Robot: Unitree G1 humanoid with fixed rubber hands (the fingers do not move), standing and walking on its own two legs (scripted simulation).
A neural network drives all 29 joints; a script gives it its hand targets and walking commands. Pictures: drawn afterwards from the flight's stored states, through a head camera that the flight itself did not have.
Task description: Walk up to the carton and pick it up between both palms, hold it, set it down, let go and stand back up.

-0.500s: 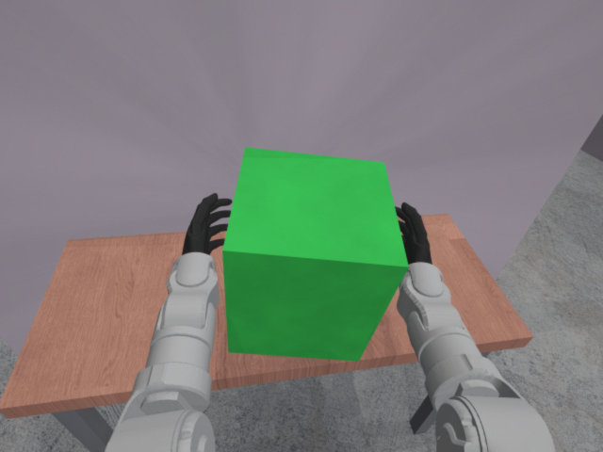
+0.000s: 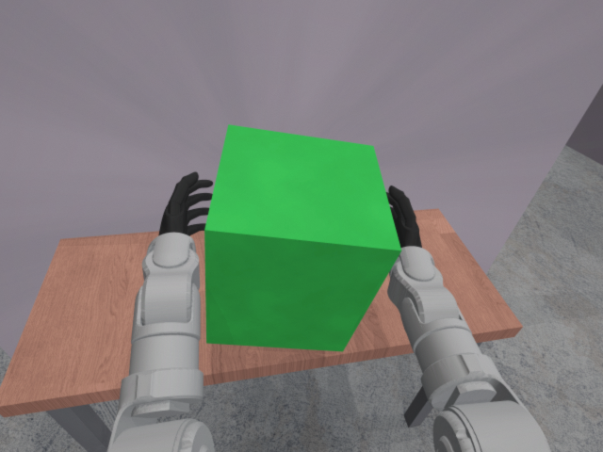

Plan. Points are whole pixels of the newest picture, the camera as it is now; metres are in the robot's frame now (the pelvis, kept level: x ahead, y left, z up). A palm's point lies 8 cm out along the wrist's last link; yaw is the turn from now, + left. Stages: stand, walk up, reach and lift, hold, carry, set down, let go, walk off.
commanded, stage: reach and lift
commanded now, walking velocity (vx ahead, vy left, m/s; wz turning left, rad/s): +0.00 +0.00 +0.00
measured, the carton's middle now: (289, 245) +0.40 +0.03 +0.09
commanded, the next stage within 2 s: hold in 0.90 s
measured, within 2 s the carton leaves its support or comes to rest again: neither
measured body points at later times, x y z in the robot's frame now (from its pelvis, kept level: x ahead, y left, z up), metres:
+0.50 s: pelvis +0.00 +0.00 +0.00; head -0.03 +0.03 +0.45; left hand +0.37 +0.16 +0.17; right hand +0.38 -0.14 +0.15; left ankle +0.06 +0.09 -0.75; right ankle -0.02 -0.09 -0.75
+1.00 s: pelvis -0.01 +0.00 +0.00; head -0.05 +0.03 +0.45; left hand +0.37 +0.16 +0.18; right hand +0.37 -0.15 +0.16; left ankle +0.06 +0.09 -0.75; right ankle -0.02 -0.09 -0.75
